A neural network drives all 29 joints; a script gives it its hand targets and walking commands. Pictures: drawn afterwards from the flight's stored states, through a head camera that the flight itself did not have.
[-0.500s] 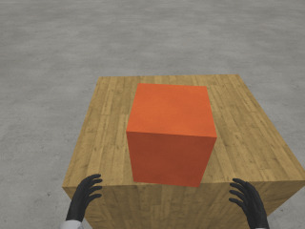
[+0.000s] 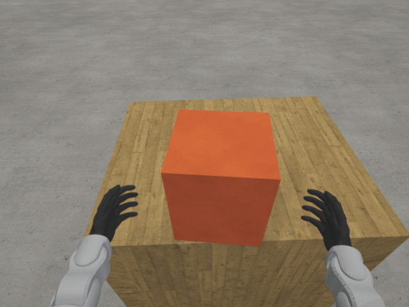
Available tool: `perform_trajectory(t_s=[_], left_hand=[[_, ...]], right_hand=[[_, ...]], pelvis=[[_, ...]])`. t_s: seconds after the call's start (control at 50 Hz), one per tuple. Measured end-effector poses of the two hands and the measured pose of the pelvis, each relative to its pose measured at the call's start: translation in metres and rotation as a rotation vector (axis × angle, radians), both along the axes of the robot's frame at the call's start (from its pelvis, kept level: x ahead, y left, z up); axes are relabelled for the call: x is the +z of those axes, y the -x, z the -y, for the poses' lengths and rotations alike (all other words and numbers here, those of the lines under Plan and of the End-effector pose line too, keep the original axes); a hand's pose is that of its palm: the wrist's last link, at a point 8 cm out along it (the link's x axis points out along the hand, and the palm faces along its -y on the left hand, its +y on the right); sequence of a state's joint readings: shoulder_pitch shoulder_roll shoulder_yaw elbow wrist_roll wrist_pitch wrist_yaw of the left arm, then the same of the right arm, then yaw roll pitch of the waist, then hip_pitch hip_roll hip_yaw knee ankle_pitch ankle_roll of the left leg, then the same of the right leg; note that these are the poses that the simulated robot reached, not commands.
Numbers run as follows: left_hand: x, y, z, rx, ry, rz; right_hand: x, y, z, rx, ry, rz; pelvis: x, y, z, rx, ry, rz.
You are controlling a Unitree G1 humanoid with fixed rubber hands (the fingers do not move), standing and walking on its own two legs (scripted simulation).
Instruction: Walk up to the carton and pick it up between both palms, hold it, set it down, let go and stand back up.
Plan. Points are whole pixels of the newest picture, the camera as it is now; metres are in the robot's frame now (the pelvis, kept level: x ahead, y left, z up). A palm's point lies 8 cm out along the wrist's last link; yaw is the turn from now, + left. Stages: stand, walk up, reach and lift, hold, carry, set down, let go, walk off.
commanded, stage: reach and lift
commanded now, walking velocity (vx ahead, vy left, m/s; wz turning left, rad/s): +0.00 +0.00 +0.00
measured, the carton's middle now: (220, 178) +0.41 +0.00 +0.02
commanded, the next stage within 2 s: none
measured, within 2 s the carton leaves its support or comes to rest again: neither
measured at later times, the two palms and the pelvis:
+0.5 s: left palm (108, 175) +0.34 +0.22 +0.11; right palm (335, 188) +0.33 -0.22 +0.10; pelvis +0.00 +0.00 +0.00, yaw +0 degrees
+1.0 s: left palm (109, 134) +0.40 +0.22 +0.17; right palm (335, 145) +0.39 -0.22 +0.15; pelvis +0.00 +0.00 +0.00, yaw +1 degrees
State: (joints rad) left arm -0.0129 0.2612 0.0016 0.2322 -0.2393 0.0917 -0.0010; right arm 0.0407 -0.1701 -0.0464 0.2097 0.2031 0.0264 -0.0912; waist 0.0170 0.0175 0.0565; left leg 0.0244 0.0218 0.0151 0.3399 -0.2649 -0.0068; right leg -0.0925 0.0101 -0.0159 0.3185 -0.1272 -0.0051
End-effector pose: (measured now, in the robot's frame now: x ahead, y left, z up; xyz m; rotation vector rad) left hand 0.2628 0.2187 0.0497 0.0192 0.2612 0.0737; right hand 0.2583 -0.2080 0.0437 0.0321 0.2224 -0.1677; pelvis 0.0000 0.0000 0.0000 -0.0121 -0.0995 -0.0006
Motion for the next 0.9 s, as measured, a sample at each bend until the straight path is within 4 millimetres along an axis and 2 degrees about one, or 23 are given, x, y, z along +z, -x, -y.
perform_trajectory(t_s=[0.56,0.9], left_hand=[[0.064,-0.088,-0.004,-0.012,0.004,-0.005],[0.103,-0.125,-0.005,-0.008,-0.004,0.003]], right_hand=[[0.058,-0.079,0.007,0.023,-0.009,0.015],[0.094,-0.118,0.008,0.04,-0.015,0.013]], pelvis=[[0.001,0.0,-0.001,0.0,0.005,-0.066],[0.001,0.0,0.0,0.012,0.009,-0.1]])
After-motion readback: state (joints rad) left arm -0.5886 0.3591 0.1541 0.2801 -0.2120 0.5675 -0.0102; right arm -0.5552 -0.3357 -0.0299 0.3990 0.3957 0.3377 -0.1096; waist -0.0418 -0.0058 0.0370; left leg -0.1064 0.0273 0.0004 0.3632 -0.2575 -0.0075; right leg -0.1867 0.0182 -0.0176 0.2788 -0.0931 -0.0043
